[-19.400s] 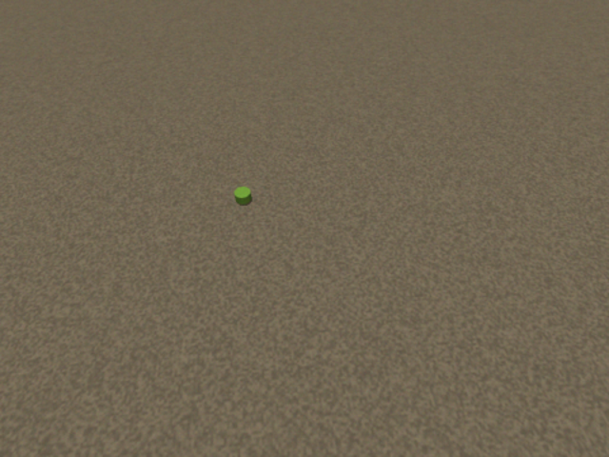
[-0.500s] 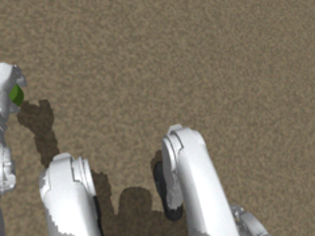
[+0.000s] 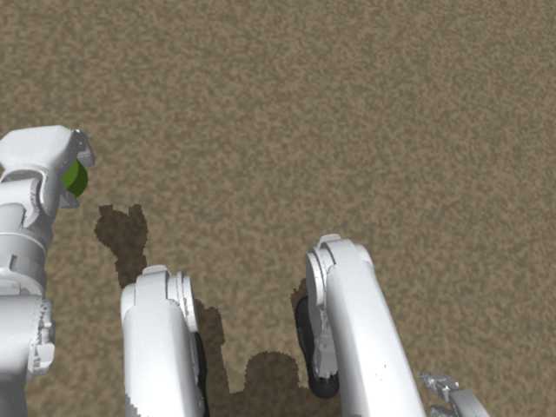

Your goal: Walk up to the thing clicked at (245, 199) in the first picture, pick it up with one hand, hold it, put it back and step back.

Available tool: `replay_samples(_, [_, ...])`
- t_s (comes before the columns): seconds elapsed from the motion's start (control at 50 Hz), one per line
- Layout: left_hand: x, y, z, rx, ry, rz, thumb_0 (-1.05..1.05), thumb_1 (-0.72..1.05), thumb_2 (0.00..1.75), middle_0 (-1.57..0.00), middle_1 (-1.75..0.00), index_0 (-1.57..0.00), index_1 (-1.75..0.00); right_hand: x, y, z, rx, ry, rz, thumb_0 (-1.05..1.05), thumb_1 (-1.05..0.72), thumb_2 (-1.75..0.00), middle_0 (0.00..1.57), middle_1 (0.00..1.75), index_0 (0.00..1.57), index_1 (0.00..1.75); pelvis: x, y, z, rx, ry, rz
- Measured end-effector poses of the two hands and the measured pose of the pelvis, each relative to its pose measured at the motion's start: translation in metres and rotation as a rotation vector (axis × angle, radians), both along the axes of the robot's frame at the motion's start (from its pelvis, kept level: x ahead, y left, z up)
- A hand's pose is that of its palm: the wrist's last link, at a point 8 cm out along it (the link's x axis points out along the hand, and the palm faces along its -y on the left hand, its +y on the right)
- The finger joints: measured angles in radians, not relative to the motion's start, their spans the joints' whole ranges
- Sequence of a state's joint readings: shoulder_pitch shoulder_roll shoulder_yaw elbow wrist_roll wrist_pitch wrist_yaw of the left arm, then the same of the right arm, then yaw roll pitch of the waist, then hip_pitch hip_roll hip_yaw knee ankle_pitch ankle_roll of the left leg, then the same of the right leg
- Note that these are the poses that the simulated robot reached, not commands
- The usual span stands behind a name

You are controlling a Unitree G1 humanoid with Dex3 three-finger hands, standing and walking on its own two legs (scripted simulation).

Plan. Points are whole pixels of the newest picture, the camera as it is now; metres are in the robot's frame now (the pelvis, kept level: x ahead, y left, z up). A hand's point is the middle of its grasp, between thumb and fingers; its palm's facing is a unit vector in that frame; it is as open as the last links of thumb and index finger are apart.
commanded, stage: lift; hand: left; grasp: from above
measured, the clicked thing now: (56, 175) +0.48 +0.29 -0.15
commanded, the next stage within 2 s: hold in 1.28 s
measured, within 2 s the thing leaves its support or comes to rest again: neither
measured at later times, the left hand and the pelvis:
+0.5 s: hand out of the picture +0.39 +0.27 +0.06, palm faces -0.42 -0.09 -0.90, open 8.3 cm; pelvis +0.00 +0.00 +0.15, yaw +3 degrees
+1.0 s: hand out of the picture +0.36 +0.24 +0.23, palm faces -0.43 -0.11 -0.90, open 8.2 cm; pelvis +0.04 -0.01 +0.30, yaw +4 degrees
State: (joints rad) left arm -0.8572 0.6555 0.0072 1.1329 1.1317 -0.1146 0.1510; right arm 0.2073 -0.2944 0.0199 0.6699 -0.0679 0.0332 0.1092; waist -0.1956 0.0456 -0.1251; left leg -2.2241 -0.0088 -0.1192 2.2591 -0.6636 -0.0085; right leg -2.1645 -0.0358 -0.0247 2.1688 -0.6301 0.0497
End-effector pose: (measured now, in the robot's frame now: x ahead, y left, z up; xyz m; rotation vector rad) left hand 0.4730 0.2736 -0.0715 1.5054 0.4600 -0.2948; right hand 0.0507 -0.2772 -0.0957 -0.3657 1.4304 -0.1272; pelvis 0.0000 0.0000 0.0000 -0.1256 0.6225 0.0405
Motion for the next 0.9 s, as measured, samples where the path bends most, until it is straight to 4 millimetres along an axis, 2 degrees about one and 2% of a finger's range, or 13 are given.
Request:
replay_samples(0.22, [-0.037, 0.006, 0.071, -0.019, -0.015, -0.008, 0.0, 0.14, 0.41, -0.57, -0.59, -0.84, -0.64, 0.046, 0.01, 0.042, 0.02, -0.137, 0.011, 0.01, -0.92, -0.9, 0.2, 0.3, 0.2, 0.3, -0.001, 0.003, 0.051, 0.014, -0.018, 0.012])
replay_samples(0.44, [-0.071, -0.001, 0.163, -0.027, -0.048, 0.015, 0.0, 0.15, 0.41, -0.56, -0.6, -0.83, -0.65, 0.084, 0.022, 0.109, 0.047, -0.269, -0.002, 0.01, -0.91, -0.9, 0.2, 0.3, 0.2, 0.3, 0.002, 0.003, 0.123, 0.041, -0.084, 0.022])
replay_samples(0.66, [-0.107, -0.017, 0.26, -0.043, -0.028, 0.024, 0.0, 0.15, 0.4, -0.57, -0.59, -0.85, -0.63, 0.095, 0.028, 0.193, 0.074, -0.353, -0.037, 0.01, -0.91, -0.9, 0.2, 0.3, 0.2, 0.3, 0.012, -0.001, 0.209, 0.078, -0.198, 0.019])
replay_samples(0.78, [-0.113, -0.026, 0.302, -0.04, -0.035, 0.025, 0.0, 0.14, 0.41, -0.58, -0.58, -0.86, -0.62, 0.097, 0.024, 0.233, 0.068, -0.385, -0.058, 0.01, -0.91, -0.9, 0.2, 0.3, 0.2, 0.3, 0.021, -0.004, 0.249, 0.094, -0.261, 0.018])
replay_samples(0.9, [-0.112, -0.032, 0.335, -0.034, -0.041, 0.037, 0.0, 0.14, 0.4, -0.59, -0.57, -0.87, -0.62, 0.098, 0.017, 0.267, 0.052, -0.4, -0.076, 0.01, -0.91, -0.9, 0.2, 0.3, 0.2, 0.3, 0.032, -0.006, 0.281, 0.103, -0.313, 0.018])
